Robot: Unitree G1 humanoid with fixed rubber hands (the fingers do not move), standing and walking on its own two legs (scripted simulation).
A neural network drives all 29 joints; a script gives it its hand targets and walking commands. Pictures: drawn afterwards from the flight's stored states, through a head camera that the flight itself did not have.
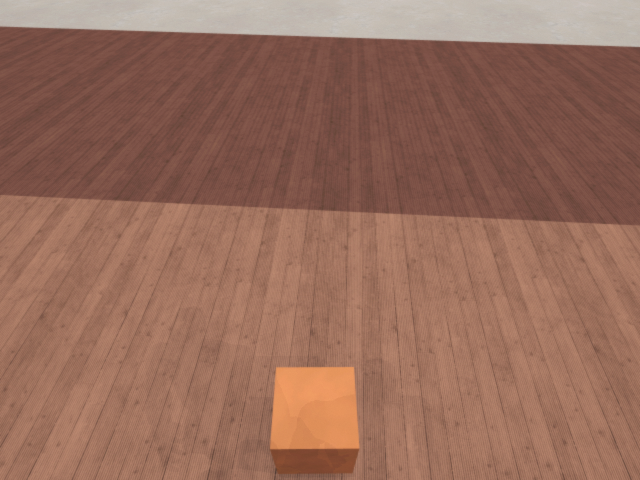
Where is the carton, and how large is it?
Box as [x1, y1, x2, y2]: [270, 367, 358, 473]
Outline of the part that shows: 276,367 270,450 278,473 352,472 358,451 353,367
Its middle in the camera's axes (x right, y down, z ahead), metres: -0.02 +0.50 +1.07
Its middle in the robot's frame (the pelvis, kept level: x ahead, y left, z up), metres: +0.41 +0.04 -0.65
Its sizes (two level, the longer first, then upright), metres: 0.210 0.200 0.250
